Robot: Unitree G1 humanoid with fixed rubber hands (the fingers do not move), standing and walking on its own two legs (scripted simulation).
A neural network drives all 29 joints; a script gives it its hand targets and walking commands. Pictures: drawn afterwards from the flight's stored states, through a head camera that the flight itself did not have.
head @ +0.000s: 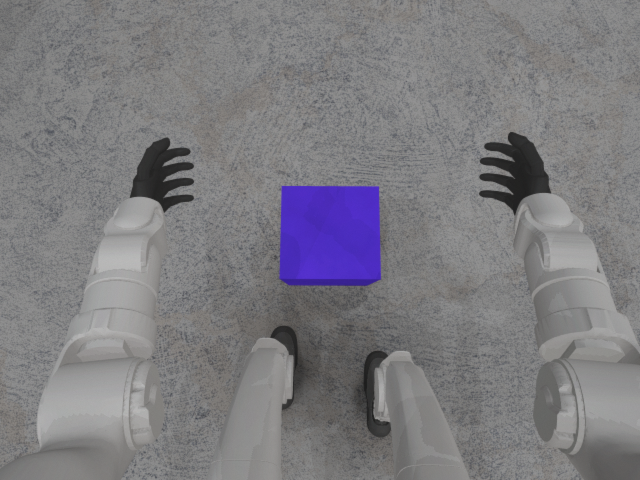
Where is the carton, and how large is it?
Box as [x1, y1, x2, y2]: [280, 186, 380, 285]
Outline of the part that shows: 282,186 280,278 288,284 366,285 380,279 378,186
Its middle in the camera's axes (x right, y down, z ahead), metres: +0.02 +0.01 +0.95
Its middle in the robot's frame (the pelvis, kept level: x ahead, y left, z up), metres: +0.46 +0.01 -0.56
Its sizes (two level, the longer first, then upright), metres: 0.210 0.200 0.250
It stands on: the floor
